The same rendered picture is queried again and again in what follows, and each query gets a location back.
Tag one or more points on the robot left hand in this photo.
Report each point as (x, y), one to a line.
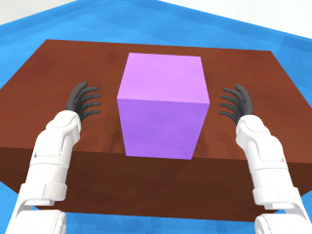
(77, 99)

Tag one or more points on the carton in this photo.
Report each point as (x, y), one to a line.
(163, 102)

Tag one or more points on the right robot forearm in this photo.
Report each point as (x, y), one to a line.
(273, 186)

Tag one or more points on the left robot forearm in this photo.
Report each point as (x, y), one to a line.
(46, 177)

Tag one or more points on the pedestal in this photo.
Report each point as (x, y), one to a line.
(215, 184)

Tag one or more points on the right robot upper arm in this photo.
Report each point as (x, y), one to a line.
(281, 224)

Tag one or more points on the left robot upper arm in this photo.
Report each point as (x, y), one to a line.
(39, 222)

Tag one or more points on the robot right hand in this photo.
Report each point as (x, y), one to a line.
(242, 101)

